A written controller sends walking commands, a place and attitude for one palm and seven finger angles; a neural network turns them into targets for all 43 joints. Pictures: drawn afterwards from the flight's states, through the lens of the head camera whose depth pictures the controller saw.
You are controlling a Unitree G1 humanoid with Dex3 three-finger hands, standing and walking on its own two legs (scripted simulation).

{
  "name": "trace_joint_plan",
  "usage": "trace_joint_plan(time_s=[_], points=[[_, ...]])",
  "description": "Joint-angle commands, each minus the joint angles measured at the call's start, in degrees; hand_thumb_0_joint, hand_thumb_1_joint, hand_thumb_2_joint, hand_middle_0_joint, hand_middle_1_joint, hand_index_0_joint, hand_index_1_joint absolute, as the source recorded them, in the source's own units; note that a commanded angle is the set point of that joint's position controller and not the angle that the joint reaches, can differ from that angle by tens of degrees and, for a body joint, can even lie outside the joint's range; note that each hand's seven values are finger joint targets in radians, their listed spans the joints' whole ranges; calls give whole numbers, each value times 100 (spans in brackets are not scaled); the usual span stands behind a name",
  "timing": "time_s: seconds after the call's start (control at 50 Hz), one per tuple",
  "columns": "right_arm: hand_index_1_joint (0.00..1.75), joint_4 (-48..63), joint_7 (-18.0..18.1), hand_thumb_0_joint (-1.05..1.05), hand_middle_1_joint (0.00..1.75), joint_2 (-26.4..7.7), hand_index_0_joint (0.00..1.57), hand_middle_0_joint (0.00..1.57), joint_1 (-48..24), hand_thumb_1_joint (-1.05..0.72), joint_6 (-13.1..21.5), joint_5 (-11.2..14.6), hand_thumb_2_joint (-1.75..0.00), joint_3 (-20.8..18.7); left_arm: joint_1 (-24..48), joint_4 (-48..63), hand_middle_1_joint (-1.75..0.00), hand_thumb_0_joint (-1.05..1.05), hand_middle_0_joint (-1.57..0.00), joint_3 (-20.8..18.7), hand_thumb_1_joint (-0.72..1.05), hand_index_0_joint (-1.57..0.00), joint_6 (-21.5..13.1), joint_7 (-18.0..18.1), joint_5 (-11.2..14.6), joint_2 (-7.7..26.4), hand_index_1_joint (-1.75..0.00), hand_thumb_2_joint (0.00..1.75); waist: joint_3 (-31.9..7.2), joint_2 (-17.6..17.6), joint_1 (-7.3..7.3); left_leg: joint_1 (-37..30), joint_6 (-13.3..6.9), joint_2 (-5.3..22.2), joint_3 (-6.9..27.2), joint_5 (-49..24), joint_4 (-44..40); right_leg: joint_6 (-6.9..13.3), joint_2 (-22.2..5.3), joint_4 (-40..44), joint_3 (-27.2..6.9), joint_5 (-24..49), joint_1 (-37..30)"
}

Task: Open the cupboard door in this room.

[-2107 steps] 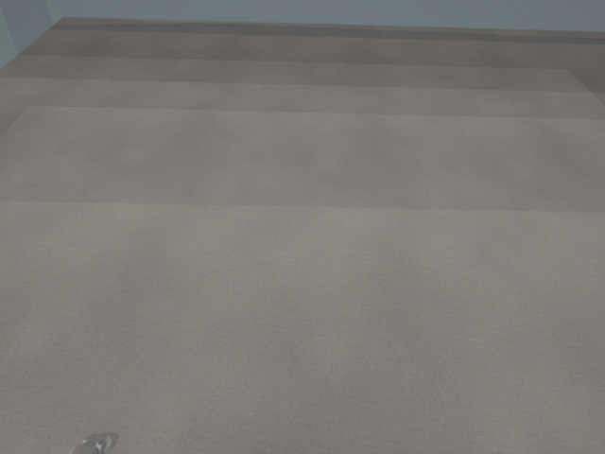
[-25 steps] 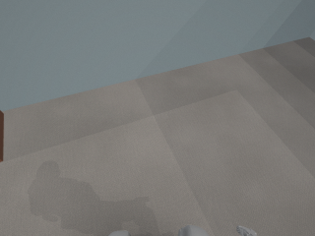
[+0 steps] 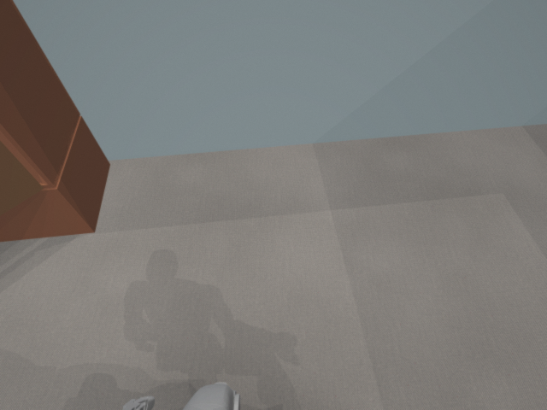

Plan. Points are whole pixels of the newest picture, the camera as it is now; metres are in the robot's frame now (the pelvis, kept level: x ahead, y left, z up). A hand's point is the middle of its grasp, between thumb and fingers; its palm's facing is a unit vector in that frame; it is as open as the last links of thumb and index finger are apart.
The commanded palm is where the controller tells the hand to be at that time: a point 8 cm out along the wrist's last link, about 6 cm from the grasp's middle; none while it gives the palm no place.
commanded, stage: turn to face it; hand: left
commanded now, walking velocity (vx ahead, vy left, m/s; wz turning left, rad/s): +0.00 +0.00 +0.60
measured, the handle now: out of the picture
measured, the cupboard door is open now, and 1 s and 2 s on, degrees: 43 43 43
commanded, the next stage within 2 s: take the last steps up to it in 1.38 s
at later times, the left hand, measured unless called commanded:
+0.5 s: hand out of the picture +0.08 +0.24 -0.15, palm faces +0.28 -0.92 -0.27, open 7.4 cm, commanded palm none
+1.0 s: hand out of the picture -0.09 +0.21 -0.19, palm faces +0.60 -0.77 -0.23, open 7.4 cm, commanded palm none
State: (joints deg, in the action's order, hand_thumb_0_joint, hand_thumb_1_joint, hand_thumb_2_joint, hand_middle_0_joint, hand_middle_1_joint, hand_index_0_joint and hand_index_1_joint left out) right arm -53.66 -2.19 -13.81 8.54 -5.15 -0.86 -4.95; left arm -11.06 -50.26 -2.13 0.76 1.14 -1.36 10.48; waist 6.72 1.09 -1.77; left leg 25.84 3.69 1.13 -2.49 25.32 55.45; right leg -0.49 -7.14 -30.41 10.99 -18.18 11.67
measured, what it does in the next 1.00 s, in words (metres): steps on the spot, turning left: left foot, then right foot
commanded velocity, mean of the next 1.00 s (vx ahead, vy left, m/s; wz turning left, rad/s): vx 0.00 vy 0.00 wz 0.57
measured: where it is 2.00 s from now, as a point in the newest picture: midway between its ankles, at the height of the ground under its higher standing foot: outside the picture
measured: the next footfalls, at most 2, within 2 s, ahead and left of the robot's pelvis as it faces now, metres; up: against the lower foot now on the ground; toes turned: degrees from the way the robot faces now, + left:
left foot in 0.12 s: +0.04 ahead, +0.13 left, +0.00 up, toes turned +10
right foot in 0.52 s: +0.09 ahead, -0.12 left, +0.00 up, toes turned +15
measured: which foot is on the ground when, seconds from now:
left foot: up 0.00-0.10, down 0.12-0.52, up 0.54-0.88, down 0.90-1.00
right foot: down 0.00-0.12, up 0.14-0.50, down 0.52-0.90, up 0.92-1.00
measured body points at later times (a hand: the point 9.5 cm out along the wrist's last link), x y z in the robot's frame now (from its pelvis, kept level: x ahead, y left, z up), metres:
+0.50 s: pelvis +0.01 +0.00 +0.00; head +0.06 +0.01 +0.44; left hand +0.06 +0.28 -0.13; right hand +0.15 -0.23 -0.15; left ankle +0.00 +0.12 -0.74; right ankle +0.05 -0.13 -0.72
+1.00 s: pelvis +0.00 +0.01 -0.01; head +0.03 +0.07 +0.43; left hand -0.12 +0.25 -0.18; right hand +0.25 -0.14 -0.13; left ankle -0.04 +0.09 -0.74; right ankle +0.05 -0.13 -0.68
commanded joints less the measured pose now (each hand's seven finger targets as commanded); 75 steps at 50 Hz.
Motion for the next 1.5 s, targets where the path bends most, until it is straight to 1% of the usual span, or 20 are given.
trace_joint_plan(time_s=[0.0,0.06,0.1,0.14,0.24,0.46,0.5,0.52,0.6,0.76,0.84,0.86,0.88,0.9,1.02,1.26,1.28,1.32,1.34,1.48], points=[[30,613,22,0,30,-217,20,20,-548,-90,258,46,-90,25,-476,244,-30,0,-20,-428,90,-20,-125,67,-41,1395,-30,90,-810,1088,445,-88,-77,-59,-348,106,-1222,656,-1439,422,-641,3530,-921],[30,481,40,0,30,-456,20,20,90,-90,338,16,-90,-43,-309,255,-30,0,-20,-460,90,-20,-95,11,30,1388,-30,90,-1118,609,34,-1492,-233,-102,-347,-1216,-2848,189,-1294,-604,-158,2850,-254],[30,380,120,0,30,-1607,20,20,942,-90,375,-63,-90,-325,47,692,-30,0,-20,-286,90,-20,-24,-51,85,740,-30,90,-1374,-2132,-457,-2862,-1591,2299,2790,-4665,-3401,-499,-43,-2957,-81,-2195,2291],[30,302,273,0,30,-1436,20,20,992,-90,384,-47,-90,-281,552,693,-30,0,-20,-276,90,-20,46,27,34,780,-30,90,-1431,-1407,-407,-2555,-1707,2108,2597,-3978,-3331,-400,-64,-3774,-1012,-1687,2580],[30,487,313,0,30,-999,20,20,191,-90,467,-49,-90,-111,167,315,-30,0,-20,-304,90,-20,60,-68,42,773,-30,90,-1054,-881,61,-1977,-1286,1222,1405,-3979,-3361,-461,99,-3223,-1065,-599,2026],[30,598,252,0,30,-999,20,20,-132,-90,332,-37,-90,-219,-239,381,-30,0,-20,-308,90,-20,-41,-1,95,830,-30,90,-1033,-934,353,-702,-1026,749,2115,-2895,-2847,-305,632,160,-827,296,-300],[30,749,187,0,30,-430,20,20,-69,-90,348,61,-90,-147,-630,331,-30,0,-20,-466,90,-20,-149,89,-40,1603,-30,90,-1160,1397,529,959,-223,-520,745,151,-979,403,-1502,1404,-2875,1053,-1646],[30,788,165,0,30,-563,20,20,-107,-90,328,0,-90,-168,-515,380,-30,0,-20,-389,90,-20,-118,80,-19,1701,-30,90,-1001,1324,498,901,-191,-505,607,1096,431,921,-2215,1409,-2996,1561,-867],[30,447,56,0,30,-445,20,20,-23,-90,159,-18,-90,-131,296,553,-30,0,-20,-245,90,-20,-143,95,29,1000,-30,90,-554,1020,32,792,-21,-3,461,-177,1684,652,-1149,1132,-1272,2165,-213],[30,563,14,0,30,-186,20,20,-562,-90,230,38,-90,18,-448,259,-30,0,-20,-405,90,-20,-129,75,-42,1348,-30,90,-756,1053,436,81,-35,-19,-279,199,-890,685,-1435,598,-608,3277,-929],[30,468,40,0,30,-388,20,20,2,-90,315,17,-90,-20,-325,193,-30,0,-20,-453,90,-20,-86,9,8,1380,-30,90,-975,811,95,-1344,-203,-101,-364,-972,-2635,234,-1319,-300,-192,2574,-220],[30,407,61,0,30,-816,20,20,399,-90,374,-20,-90,-124,-325,312,-30,0,-20,-439,90,-20,-50,-19,59,1208,-30,90,-1296,-214,-133,-2370,-512,549,458,-2036,-3134,-86,-990,-1302,54,1553,690],[30,366,111,0,30,-1506,20,20,820,-90,390,-69,-90,-298,-144,561,-30,0,-20,-304,90,-20,-20,-64,92,759,-30,90,-1361,-2017,-389,-2963,-1410,2175,2627,-4105,-3405,-503,-123,-2663,65,-1967,2260],[30,216,177,0,30,-1588,20,20,1153,-90,359,-51,-90,-295,310,680,-30,0,-20,-251,90,-20,60,1,12,838,-30,90,-1384,-1579,-533,-2592,-1748,2419,2674,-3987,-3471,-370,-71,-3309,-706,-2140,2305],[30,410,343,0,30,-890,20,20,205,-90,497,-46,-90,-33,-44,122,-30,0,-20,-282,90,-20,83,-69,41,734,-30,90,-1067,-833,98,-2026,-1327,1310,1289,-4105,-3450,-417,64,-3424,-1042,-547,2049],[30,264,308,0,30,-810,20,20,104,-90,381,-55,-90,-62,-287,28,-30,0,-20,-218,90,-20,5,-17,92,593,-30,90,-909,-884,269,-1046,-1163,980,1670,-3069,-3145,-270,604,-260,-711,95,-4],[30,276,295,0,30,-735,20,20,65,-90,385,-18,-90,-49,-493,-33,-30,0,-20,-239,90,-20,-46,6,90,685,-30,90,-960,-652,388,-772,-964,783,1597,-2619,-2897,-233,476,504,-775,609,-544],[30,388,229,0,30,-169,20,20,202,-90,406,51,-90,39,-627,-65,-30,0,-20,-366,90,-20,-147,70,-31,1377,-30,90,-962,1403,399,527,-260,-486,329,259,-1124,618,-1563,1318,-2719,1574,-1323],[30,418,240,0,30,-358,20,20,-19,-90,321,17,-90,-21,-657,-29,-30,0,-20,-345,90,-20,-144,83,-2,1393,-30,90,-897,1236,511,355,-248,-335,500,1004,-8,1033,-2041,1389,-2781,2129,-646],[30,-45,170,0,30,-70,20,20,87,-90,239,15,-90,42,-281,-53,-30,0,-20,-247,90,-20,-222,90,-2,877,-30,90,-656,840,247,274,-67,-47,241,-70,397,762,-1044,1132,-1216,2728,-628]])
